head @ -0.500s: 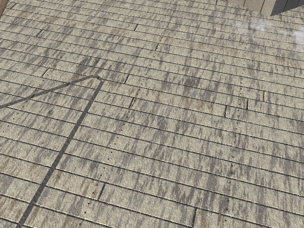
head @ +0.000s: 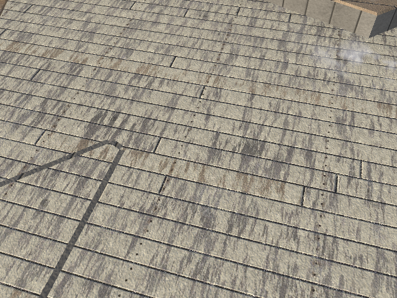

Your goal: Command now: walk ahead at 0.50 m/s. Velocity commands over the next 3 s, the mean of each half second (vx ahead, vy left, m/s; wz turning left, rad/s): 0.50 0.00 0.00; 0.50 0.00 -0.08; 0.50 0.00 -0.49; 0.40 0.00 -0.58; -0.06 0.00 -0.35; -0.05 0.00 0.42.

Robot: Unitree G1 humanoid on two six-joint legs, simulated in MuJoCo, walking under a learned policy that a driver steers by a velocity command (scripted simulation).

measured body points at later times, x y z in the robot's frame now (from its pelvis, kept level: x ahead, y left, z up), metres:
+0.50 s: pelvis +0.29 +0.06 -0.01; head +0.32 +0.07 +0.44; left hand +0.29 +0.33 -0.15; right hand +0.44 -0.20 -0.12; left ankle +0.37 +0.15 -0.74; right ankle +0.14 -0.08 -0.65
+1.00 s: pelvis +0.57 +0.01 -0.02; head +0.61 +0.00 +0.43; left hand +0.77 +0.25 -0.12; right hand +0.55 -0.27 -0.16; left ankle +0.38 +0.15 -0.69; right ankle +0.67 -0.08 -0.74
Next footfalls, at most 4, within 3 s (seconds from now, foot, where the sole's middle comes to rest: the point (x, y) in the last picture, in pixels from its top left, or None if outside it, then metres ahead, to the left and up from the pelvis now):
0.40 left None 0.41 0.15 -0.77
0.96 right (235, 230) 0.71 -0.08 -0.77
1.46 left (192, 163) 1.02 0.07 -0.77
1.94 right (272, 140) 1.14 -0.27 -0.77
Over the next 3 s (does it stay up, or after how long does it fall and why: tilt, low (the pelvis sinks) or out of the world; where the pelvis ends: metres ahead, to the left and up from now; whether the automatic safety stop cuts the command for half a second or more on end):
stays up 1.10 -0.05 0.01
